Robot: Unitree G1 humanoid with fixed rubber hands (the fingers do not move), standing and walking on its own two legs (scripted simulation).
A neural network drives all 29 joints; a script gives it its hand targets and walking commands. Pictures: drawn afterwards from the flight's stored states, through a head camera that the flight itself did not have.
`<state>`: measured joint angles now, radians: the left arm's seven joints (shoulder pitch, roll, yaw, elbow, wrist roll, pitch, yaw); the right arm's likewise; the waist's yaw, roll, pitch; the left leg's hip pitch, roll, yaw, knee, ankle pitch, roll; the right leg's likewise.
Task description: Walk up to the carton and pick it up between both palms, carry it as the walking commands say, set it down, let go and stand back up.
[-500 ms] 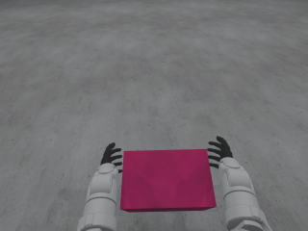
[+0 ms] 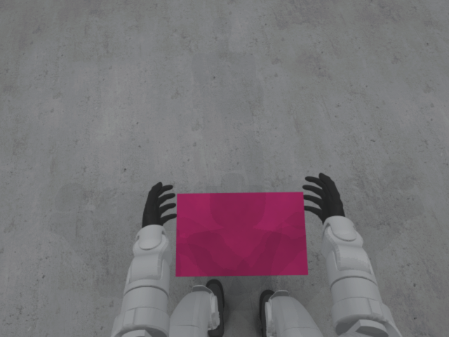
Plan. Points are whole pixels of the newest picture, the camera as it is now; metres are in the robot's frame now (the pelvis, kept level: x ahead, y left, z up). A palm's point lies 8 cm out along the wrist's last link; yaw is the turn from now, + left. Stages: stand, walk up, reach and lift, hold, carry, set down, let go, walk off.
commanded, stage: set down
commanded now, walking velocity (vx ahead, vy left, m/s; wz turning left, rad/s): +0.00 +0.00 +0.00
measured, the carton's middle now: (239, 230) +0.30 +0.00 -0.19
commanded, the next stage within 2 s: none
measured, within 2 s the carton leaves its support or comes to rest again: neither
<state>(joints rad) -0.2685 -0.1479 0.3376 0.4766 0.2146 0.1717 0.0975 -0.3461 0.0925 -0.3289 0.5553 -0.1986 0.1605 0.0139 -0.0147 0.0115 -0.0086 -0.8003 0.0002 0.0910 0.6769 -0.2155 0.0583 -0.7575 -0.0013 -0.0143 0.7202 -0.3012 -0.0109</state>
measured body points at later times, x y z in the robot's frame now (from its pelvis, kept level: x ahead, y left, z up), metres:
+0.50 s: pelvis -0.07 +0.00 -0.07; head +0.15 +0.01 +0.32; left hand +0.30 +0.16 -0.18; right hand +0.31 -0.18 -0.17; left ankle +0.05 +0.09 -0.71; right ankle +0.01 -0.12 -0.71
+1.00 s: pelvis -0.07 +0.00 -0.14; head +0.22 +0.01 +0.20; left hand +0.33 +0.15 -0.30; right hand +0.34 -0.19 -0.29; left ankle +0.05 +0.09 -0.71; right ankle +0.01 -0.12 -0.71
